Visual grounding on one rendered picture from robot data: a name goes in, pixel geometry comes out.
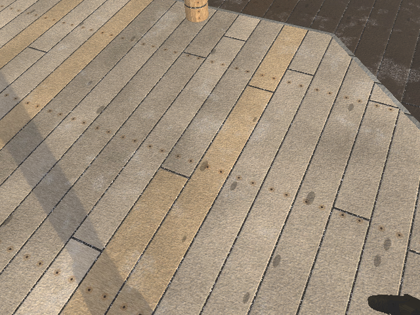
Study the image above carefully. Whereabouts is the robot right hand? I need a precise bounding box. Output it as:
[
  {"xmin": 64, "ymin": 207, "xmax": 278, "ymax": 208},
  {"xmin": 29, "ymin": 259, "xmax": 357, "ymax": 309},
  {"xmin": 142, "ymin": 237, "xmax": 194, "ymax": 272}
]
[{"xmin": 367, "ymin": 294, "xmax": 420, "ymax": 315}]

